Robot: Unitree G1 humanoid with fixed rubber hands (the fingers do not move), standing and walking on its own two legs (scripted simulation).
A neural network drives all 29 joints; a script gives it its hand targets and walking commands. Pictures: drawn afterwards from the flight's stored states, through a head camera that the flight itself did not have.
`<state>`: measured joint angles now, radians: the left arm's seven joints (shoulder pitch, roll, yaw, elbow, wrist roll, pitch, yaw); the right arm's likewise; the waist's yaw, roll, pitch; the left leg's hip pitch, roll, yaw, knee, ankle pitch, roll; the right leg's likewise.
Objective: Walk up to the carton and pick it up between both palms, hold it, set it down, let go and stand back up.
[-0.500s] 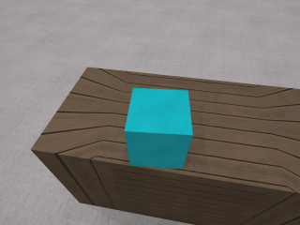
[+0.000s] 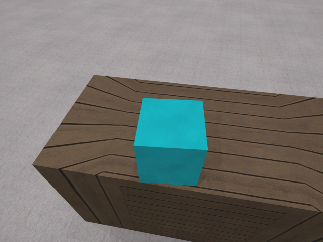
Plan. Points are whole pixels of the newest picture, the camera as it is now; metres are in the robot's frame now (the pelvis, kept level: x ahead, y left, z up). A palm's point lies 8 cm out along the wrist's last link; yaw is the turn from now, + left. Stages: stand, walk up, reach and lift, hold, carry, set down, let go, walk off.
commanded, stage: stand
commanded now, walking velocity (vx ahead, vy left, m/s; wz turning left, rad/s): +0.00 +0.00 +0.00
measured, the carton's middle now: (170, 142) +0.42 -0.01 -0.02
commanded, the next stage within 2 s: reach and lift in 1.24 s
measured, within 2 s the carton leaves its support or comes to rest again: neither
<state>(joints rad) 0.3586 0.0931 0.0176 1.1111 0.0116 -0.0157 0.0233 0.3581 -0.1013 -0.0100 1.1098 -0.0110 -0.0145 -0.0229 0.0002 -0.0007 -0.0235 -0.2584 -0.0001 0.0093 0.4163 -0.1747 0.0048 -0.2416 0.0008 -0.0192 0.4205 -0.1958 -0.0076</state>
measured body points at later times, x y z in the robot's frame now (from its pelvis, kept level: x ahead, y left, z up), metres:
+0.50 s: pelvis +0.03 +0.00 +0.00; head +0.04 +0.00 +0.45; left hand +0.00 +0.19 -0.16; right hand +0.00 -0.20 -0.16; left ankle +0.03 +0.12 -0.74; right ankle +0.02 -0.11 -0.74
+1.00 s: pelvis +0.04 +0.00 +0.00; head +0.05 +0.00 +0.45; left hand +0.01 +0.19 -0.16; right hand +0.01 -0.20 -0.16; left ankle +0.03 +0.12 -0.74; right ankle +0.02 -0.11 -0.74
